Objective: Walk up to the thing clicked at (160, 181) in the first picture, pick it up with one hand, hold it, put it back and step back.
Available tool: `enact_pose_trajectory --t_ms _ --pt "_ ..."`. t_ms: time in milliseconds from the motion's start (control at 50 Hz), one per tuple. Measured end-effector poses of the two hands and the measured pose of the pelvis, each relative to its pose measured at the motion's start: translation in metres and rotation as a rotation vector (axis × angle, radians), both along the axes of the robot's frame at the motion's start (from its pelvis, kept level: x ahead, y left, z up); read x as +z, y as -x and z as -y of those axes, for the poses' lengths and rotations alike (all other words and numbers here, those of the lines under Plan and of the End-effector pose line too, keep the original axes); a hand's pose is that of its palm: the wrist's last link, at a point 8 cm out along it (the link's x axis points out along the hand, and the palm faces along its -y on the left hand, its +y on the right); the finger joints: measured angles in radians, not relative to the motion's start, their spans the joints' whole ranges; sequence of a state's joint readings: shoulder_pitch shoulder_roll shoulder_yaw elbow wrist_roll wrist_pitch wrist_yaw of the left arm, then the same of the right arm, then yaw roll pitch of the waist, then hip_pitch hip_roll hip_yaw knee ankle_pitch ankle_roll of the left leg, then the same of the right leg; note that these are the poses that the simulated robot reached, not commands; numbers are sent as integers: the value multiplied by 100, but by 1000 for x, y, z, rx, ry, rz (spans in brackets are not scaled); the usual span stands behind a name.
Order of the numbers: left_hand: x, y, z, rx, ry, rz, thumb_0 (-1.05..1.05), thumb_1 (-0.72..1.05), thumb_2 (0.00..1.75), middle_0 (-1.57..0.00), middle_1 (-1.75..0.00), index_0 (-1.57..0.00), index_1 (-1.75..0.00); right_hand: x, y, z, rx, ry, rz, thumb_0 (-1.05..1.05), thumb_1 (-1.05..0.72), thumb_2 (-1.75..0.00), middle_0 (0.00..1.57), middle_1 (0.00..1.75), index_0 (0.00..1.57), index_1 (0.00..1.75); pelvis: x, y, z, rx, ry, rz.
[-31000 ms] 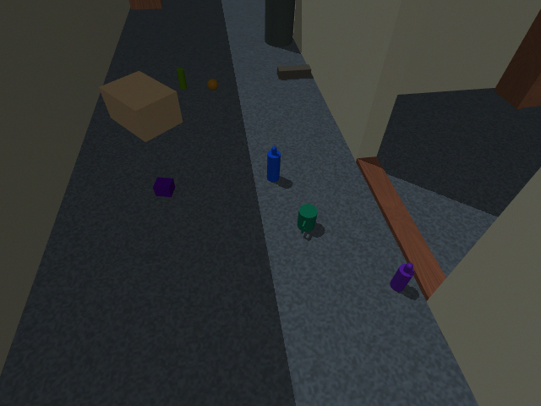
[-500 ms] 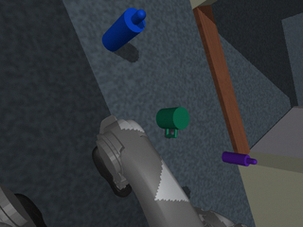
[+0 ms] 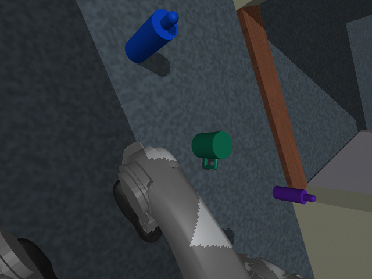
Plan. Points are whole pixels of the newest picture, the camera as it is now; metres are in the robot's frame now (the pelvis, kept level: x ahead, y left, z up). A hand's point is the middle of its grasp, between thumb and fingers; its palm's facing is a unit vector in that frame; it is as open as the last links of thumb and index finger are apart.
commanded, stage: go down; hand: left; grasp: from above
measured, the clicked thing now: out of the picture +0.46 +0.35 -0.31
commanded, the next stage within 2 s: none
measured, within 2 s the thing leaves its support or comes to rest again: neither
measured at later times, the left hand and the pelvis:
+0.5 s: hand out of the picture +0.47 +0.41 -0.12, palm faces +0.15 -0.39 -0.91, open 13.8 cm; pelvis +0.01 +0.00 +0.02, yaw +2 degrees
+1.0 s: hand out of the picture +0.43 +0.40 +0.02, palm faces +0.05 -0.42 -0.91, open 14.0 cm; pelvis +0.00 -0.01 +0.08, yaw +8 degrees
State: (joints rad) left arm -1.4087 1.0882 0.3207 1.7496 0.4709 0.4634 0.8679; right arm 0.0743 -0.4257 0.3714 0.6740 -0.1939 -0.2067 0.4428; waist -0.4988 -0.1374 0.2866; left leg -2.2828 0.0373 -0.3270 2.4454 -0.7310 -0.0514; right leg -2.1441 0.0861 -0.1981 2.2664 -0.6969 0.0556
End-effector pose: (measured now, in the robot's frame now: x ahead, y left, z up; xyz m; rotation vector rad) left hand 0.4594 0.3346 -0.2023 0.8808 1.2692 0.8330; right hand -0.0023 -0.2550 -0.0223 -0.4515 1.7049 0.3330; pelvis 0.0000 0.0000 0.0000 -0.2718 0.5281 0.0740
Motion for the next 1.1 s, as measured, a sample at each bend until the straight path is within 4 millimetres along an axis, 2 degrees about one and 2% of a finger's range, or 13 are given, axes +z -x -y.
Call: enact_pose_trajectory --t_ms 140,240,380,520,640,800,940,1100 --pt "7 0 -8 31 -1 26 0 -45 96 -10 -102 -10 -103 -2 -4 -1 -7 -12 17 0 -91 -89 20 29 19 30 2 1 1 -4 -2 -6" --pt "26 -4 -22 57 8 66 0 -45 96 -10 -102 -10 -103 -2 -9 -3 -20 -23 38 0 -90 -89 20 29 19 30 7 1 1 -7 -6 -24" --pt "84 -11 -56 39 -36 122 0 -45 96 -10 -102 -10 -103 -5 -20 -2 -67 -23 107 0 -91 -89 20 29 20 30 14 -1 2 -4 -16 -64" --pt "146 5 -78 32 -39 105 0 -46 96 -9 -103 -9 -104 -16 -30 0 -139 -36 171 0 -91 -90 20 29 20 30 23 -6 2 8 -41 -95" --pt "188 19 -78 25 -13 81 0 -47 96 -8 -105 -8 -105 -18 -41 2 -179 -36 233 0 -91 -90 20 29 20 30 37 -6 4 24 -71 -104" --pt "239 25 -71 -20 -11 45 0 -49 97 -8 -106 -8 -107 -5 -48 13 -211 -5 317 0 -91 -90 20 29 20 30 57 -4 8 36 -107 -106" --pt "273 32 -71 -24 -18 29 0 -50 97 -8 -106 -8 -107 10 -40 23 -231 34 347 0 -91 -90 20 29 20 30 74 -2 12 40 -130 -102" --pt "299 37 -76 -9 -30 17 0 -52 99 -8 -106 -8 -108 29 -25 29 -264 76 330 0 -92 -90 20 29 20 30 93 -1 15 43 -147 -108"
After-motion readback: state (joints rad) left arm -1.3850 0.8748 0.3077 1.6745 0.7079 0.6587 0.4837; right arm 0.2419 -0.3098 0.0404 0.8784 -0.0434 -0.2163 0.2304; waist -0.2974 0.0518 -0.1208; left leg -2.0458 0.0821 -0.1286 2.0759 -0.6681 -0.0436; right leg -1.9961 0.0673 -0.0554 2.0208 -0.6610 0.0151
